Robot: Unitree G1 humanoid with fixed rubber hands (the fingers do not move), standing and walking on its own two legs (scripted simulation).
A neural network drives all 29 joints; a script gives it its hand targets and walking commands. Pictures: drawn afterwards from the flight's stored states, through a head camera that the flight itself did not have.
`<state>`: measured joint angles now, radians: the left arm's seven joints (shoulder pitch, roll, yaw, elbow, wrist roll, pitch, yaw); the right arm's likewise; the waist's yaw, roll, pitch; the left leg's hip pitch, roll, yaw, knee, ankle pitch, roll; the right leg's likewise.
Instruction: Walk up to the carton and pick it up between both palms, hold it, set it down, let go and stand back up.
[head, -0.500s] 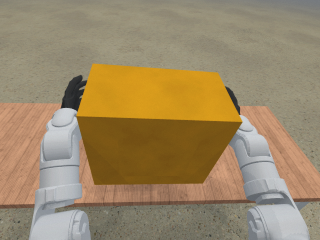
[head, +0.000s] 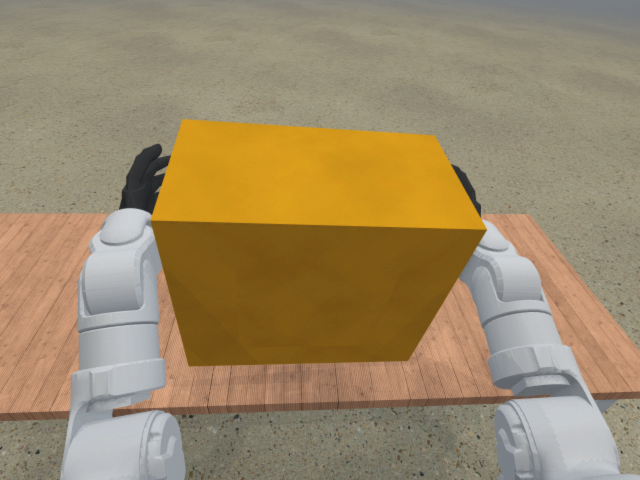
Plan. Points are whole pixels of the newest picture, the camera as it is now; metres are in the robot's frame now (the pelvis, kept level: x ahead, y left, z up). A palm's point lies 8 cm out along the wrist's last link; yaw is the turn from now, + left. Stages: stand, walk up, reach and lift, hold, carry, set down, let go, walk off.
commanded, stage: hold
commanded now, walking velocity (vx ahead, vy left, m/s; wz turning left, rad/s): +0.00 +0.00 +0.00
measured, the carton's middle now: (308, 254) +0.34 +0.00 +0.16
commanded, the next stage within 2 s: none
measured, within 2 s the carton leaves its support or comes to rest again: neither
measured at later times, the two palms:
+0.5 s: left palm (130, 207) +0.36 +0.20 +0.22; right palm (453, 211) +0.37 -0.19 +0.20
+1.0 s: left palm (137, 209) +0.36 +0.19 +0.22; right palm (458, 213) +0.37 -0.19 +0.20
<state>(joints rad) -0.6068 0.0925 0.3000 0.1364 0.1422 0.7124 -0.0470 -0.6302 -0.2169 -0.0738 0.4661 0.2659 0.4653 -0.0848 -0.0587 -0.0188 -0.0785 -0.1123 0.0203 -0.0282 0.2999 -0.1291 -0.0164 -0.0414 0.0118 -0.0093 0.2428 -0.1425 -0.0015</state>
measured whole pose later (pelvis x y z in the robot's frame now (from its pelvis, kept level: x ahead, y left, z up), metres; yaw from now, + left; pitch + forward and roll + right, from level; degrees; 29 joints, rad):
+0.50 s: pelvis +0.00 +0.00 +0.00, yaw +1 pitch -4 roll -1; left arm -0.63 0.11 0.32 0.16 0.14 0.74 -0.06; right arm -0.68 -0.21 -0.07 0.49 0.27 0.51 -0.10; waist -0.06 -0.02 -0.09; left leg -0.11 0.02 -0.04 0.31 -0.14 -0.02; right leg -0.03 0.01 -0.02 0.24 -0.15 0.00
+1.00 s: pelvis +0.01 +0.00 +0.00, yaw +0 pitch -3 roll -1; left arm -0.60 0.10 0.31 0.10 0.14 0.76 -0.05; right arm -0.65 -0.23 -0.05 0.44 0.29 0.52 -0.11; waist -0.06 -0.01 -0.09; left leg -0.11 0.02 -0.03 0.31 -0.14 -0.02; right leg -0.03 0.02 -0.01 0.24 -0.15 0.00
